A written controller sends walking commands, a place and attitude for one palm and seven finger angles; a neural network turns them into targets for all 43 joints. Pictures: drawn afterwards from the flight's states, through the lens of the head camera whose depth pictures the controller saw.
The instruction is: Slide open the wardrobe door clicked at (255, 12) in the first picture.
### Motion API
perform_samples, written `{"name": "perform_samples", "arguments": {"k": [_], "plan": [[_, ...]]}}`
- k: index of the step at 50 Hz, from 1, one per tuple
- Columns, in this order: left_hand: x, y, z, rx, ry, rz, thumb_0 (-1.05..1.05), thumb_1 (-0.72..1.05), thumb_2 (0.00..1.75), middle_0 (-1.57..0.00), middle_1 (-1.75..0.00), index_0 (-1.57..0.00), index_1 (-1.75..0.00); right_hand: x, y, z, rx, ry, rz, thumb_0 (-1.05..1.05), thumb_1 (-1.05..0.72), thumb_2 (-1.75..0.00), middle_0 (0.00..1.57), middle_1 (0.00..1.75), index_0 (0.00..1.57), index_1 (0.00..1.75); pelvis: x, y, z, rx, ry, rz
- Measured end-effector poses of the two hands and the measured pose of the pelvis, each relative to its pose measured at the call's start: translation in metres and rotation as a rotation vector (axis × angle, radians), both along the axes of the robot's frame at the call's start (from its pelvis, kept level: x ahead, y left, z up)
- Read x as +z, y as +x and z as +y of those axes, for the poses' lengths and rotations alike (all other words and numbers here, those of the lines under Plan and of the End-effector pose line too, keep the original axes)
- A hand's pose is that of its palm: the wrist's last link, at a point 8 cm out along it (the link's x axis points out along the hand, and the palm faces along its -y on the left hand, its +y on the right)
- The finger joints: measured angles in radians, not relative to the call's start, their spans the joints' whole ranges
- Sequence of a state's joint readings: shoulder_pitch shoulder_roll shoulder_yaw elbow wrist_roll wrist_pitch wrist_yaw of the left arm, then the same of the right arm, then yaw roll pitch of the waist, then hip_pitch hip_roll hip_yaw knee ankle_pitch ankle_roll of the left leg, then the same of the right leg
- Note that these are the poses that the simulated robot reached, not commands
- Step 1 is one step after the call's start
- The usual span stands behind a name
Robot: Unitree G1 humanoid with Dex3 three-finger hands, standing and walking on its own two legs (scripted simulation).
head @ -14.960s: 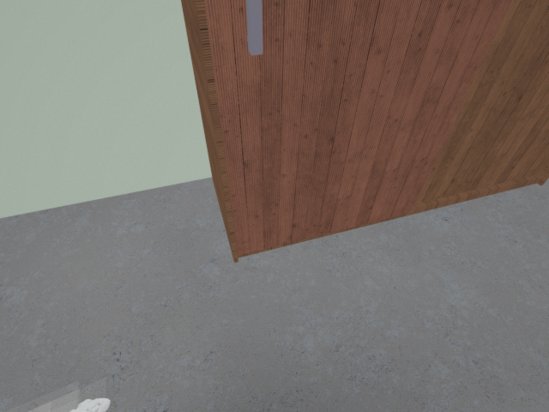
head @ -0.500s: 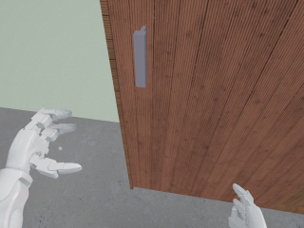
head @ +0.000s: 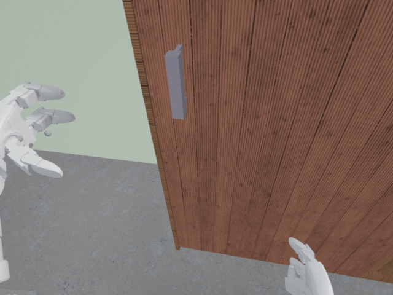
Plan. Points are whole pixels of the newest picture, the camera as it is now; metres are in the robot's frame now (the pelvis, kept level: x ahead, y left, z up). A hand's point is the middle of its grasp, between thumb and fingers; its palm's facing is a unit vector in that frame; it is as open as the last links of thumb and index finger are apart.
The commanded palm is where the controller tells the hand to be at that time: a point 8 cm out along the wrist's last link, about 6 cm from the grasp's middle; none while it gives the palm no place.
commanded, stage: raise the hand with hooked fingers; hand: left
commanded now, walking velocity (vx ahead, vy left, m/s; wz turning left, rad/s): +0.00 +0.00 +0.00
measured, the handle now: (179, 82) +0.50 +0.11 +0.22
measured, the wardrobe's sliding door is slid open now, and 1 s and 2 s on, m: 0.00 0.00 0.00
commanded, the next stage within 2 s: move the hooked fingers beside the handle in 0.50 s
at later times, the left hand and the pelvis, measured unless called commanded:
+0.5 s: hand (55, 132) +0.28 +0.27 +0.24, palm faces +0.06 -0.99 -0.13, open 13.9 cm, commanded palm +0.24 +0.31 +0.25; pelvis +0.00 -0.01 +0.00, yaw -1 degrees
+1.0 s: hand (81, 119) +0.32 +0.25 +0.24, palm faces +0.00 -1.00 -0.09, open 14.0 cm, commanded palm +0.29 +0.29 +0.24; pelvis +0.00 +0.00 +0.00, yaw -1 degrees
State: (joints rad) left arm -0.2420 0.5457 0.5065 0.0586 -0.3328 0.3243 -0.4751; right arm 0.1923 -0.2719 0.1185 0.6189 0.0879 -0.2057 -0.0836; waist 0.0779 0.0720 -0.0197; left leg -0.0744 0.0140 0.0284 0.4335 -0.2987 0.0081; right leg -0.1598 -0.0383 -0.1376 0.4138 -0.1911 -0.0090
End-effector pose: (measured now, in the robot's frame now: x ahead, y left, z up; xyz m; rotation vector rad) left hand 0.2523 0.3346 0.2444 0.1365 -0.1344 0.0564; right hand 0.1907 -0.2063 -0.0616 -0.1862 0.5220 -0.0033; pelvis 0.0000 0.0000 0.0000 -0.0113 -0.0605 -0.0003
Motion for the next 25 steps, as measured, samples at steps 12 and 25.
{"name": "perform_samples", "arguments": {"k": [12,25], "plan": [[-0.003,0.009,-0.012,-0.042,-0.014,0.04,-0.01,-0.5,0.3,-0.3,-1.2,-0.31,-1.2,0.003,-0.007,-0.027,-0.055,-0.015,-0.006,0.02,-0.9,-0.9,0.21,0.3,0.2,0.3,-0.001,-0.004,-0.004,-0.014,0.007,0.007],[0.002,0.002,-0.013,-0.006,-0.006,0.013,-0.01,-0.5,0.3,-0.31,-1.2,-0.31,-1.2,0.004,-0.004,-0.017,-0.039,-0.001,-0.023,0.02,-0.9,-0.9,0.2,0.3,0.2,0.3,-0.001,-0.005,-0.006,-0.01,0.006,-0.007]]}}
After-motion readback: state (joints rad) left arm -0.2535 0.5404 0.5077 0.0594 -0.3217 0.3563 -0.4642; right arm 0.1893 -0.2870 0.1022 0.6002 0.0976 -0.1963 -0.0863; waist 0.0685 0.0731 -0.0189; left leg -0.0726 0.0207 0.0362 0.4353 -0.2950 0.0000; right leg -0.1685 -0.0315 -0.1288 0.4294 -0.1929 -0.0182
